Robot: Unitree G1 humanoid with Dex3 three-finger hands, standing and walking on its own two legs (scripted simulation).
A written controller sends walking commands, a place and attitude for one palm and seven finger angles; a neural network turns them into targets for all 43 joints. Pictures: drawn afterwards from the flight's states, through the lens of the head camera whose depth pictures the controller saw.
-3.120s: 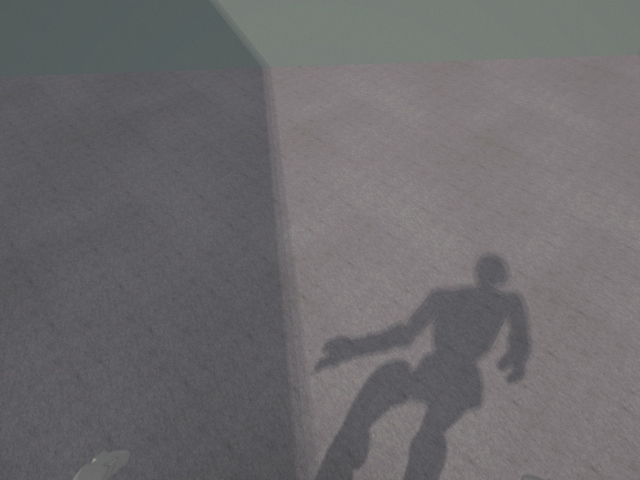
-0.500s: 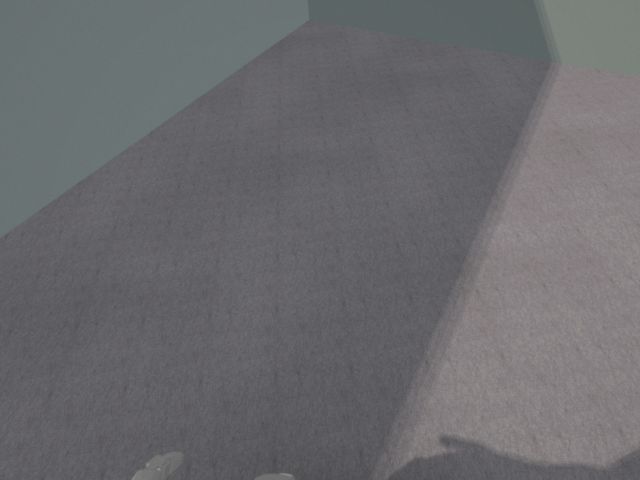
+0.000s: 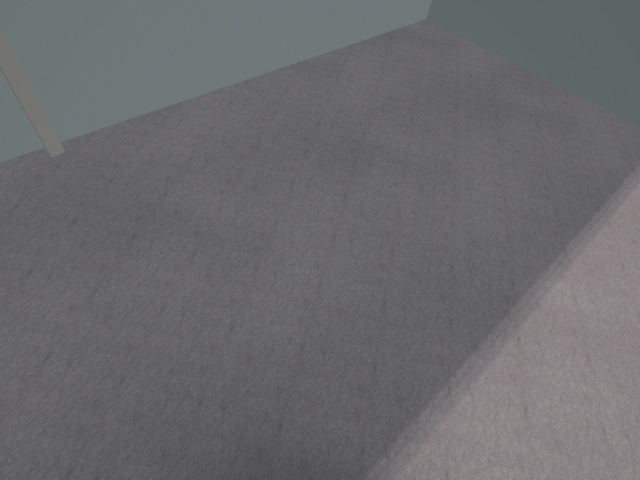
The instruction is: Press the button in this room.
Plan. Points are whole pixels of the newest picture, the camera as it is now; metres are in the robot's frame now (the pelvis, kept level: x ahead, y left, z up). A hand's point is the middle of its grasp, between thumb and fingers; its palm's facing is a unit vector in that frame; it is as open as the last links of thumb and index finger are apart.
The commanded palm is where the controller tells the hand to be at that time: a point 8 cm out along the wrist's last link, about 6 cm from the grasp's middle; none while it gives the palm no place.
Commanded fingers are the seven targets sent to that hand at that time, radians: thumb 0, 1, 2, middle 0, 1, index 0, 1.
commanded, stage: turn or walk to find it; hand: left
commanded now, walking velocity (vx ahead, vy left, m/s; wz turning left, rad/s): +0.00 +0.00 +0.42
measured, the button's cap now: out of the picture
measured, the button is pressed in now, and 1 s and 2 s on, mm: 0 0 0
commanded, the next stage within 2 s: none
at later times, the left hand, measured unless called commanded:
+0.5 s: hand out of the picture +0.07 +0.21 -0.14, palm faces +0.20 -0.95 -0.24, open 7.4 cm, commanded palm none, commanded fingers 0.00 0.90 0.90 -0.20 -0.30 -0.20 -0.30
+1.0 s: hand out of the picture -0.12 +0.18 -0.17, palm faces +0.48 -0.85 -0.22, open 7.4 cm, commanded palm none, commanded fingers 0.00 0.90 0.90 -0.20 -0.30 -0.20 -0.30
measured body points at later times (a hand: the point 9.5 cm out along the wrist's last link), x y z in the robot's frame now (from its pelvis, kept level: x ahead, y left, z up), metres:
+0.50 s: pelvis -0.02 -0.01 +0.01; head +0.01 -0.01 +0.46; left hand +0.06 +0.26 -0.12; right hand +0.03 -0.25 -0.14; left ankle -0.02 +0.08 -0.73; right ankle -0.01 -0.14 -0.70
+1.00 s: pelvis -0.06 -0.01 +0.00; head -0.03 +0.02 +0.45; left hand -0.14 +0.23 -0.16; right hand +0.14 -0.21 -0.14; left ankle -0.11 +0.09 -0.73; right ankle -0.01 -0.14 -0.73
